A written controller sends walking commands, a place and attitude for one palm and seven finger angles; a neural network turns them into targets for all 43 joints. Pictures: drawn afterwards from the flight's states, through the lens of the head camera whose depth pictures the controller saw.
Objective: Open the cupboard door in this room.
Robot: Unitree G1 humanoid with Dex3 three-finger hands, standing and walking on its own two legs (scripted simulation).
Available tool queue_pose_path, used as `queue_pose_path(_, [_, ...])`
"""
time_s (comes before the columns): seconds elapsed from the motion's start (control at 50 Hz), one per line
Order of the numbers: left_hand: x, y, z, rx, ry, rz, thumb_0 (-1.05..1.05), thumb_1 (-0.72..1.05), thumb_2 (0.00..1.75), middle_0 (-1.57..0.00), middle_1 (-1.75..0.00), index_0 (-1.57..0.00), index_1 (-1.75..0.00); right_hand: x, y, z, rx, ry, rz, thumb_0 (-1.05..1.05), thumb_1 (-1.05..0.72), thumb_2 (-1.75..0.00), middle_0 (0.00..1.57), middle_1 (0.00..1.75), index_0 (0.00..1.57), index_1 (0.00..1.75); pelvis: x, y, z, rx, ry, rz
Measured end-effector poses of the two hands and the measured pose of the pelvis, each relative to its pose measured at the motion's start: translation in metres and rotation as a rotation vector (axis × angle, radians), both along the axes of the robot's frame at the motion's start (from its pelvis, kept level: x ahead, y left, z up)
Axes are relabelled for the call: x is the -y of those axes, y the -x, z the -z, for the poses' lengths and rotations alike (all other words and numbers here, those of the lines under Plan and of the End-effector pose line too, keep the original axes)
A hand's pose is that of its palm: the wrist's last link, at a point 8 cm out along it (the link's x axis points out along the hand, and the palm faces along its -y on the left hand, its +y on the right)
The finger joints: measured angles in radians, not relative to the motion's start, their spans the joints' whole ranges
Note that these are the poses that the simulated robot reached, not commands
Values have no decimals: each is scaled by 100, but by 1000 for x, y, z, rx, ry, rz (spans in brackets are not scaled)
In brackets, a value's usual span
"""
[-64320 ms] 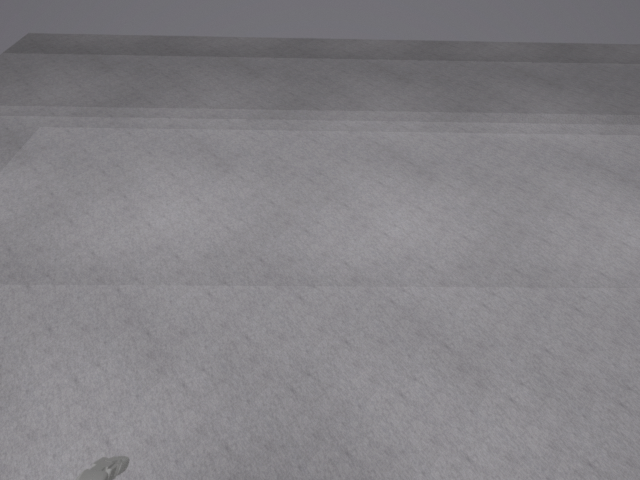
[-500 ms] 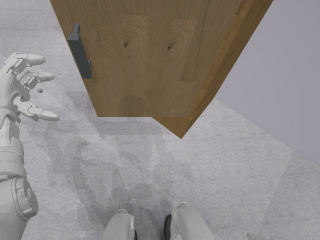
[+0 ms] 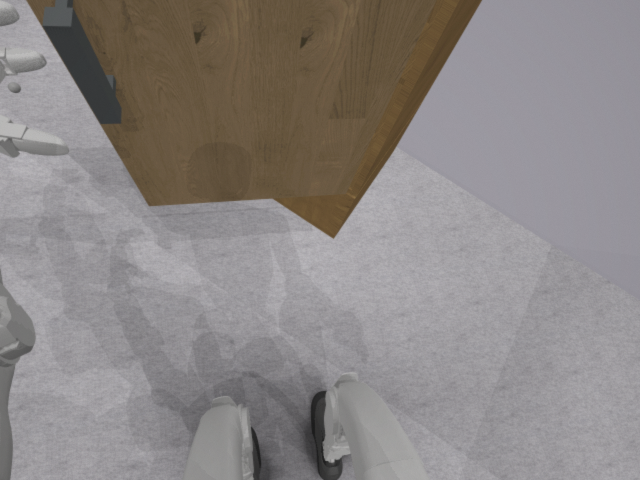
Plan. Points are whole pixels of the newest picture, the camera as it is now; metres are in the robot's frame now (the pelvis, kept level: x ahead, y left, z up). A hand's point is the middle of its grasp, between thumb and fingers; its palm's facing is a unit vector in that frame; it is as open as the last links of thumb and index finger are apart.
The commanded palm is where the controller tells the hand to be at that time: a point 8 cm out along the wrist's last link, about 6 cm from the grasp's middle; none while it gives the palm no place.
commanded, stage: move the hooked fingers beside the handle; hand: left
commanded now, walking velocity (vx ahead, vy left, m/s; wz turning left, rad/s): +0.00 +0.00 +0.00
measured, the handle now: (89, 58) +0.58 +0.20 +0.06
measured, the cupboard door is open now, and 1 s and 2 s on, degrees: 41 41 41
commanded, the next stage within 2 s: slide the fingers in behind the handle in 0.82 s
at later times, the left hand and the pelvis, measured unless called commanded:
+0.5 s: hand (2, 91) +0.53 +0.28 +0.07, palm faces +0.03 -1.00 -0.01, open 14.0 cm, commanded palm +0.53 +0.30 +0.06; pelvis +0.01 +0.00 +0.01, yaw +0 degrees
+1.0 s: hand (15, 89) +0.54 +0.27 +0.07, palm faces +0.02 -1.00 -0.01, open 14.0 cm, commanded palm +0.52 +0.29 +0.06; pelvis +0.01 +0.01 +0.00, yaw -1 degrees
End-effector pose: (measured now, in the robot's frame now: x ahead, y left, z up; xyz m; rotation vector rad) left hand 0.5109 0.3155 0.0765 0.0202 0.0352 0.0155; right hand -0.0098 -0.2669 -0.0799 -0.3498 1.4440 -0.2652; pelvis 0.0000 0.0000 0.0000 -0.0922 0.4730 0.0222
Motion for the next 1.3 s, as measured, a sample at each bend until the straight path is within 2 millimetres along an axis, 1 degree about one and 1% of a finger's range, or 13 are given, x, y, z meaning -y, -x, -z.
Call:
queue_pose_path(0.12, [4, -16, 1, -1, 6, 1, -1, -50, 30, -30, -120, -30, -120, -6, 14, -2, -58, -9, 32, 1, -91, -90, 20, 30, 20, 30, -1, -4, 1, -23, 5, 6])
queue_pose_path(0.24, [4, -15, 9, -21, 1, -2, -1, -50, 30, -30, -120, -30, -120, -11, 15, -6, -67, -25, 59, 1, -91, -90, 20, 30, 20, 30, -2, -9, -3, -23, 4, 20])
queue_pose_path(0.4, [-9, -3, 8, -23, 1, -24, -1, -50, 30, -30, -120, -30, -120, -11, -2, -9, -39, -28, 38, 0, -91, -90, 20, 30, 20, 30, -3, -14, -8, -4, 7, 14])
queue_pose_path(0.5, [-15, -1, 8, -24, 12, -17, -1, -50, 30, -30, -120, -30, -120, -6, -16, -9, -19, -10, 6, 0, -91, -90, 20, 30, 20, 30, -3, -14, -8, -2, 12, 2])
queue_pose_path(0.6, [-13, -4, 10, -11, 12, -1, -1, -50, 30, -30, -120, -30, -120, -3, -27, -8, -2, 12, -14, 0, -91, -90, 20, 30, 20, 30, -5, -14, -5, -12, 17, -6])
queue_pose_path(0.68, [-9, -6, 13, -6, 20, 7, -1, -50, 30, -30, -120, -30, -120, -3, -30, -6, 3, 12, -17, 0, -91, -90, 20, 30, 20, 30, -6, -13, -3, -15, 19, -6])
queue_pose_path(0.8, [-7, -7, 18, -15, 15, -3, -1, -50, 30, -30, -120, -30, -120, -9, -26, -3, 5, -3, -3, 0, -91, -90, 20, 30, 20, 30, -7, -12, -2, -16, 19, 0])
queue_pose_path(1.0, [-5, -6, 9, -14, 8, -1, -1, -50, 30, -30, -120, -30, -120, -19, -7, -2, -39, -38, 26, 0, -91, -90, 20, 30, 20, 30, -6, -11, -5, -8, 17, 1])
queue_pose_path(1.06, [0, -5, 7, -9, 5, 6, -1, -50, 30, -30, -120, -30, -120, -18, -3, -3, -45, -39, 30, 0, -91, -90, 20, 30, 20, 30, -6, -11, -6, -7, 16, 0])
queue_pose_path(1.14, [11, -5, 6, 2, 9, 15, -1, -50, 30, -30, -120, -30, -120, -16, -1, -5, -47, -40, 34, 0, -91, -90, 20, 30, 20, 30, -6, -12, -7, -1, 12, 0])
queue_pose_path(1.22, [20, -4, 8, -3, 30, -6, -1, -50, 30, -30, -120, -29, -120, -13, -2, -5, -39, -39, 30, 0, -91, -90, 20, 30, 20, 30, -4, -11, -8, 7, 7, -1])
queue_pose_path(1.3, [26, -3, 7, 1, -7, -12, -1, -50, 30, -30, -120, -29, -121, -9, -6, -4, -25, -38, 25, 0, -91, -90, 20, 30, 20, 30, -2, -11, -8, 9, 3, -1])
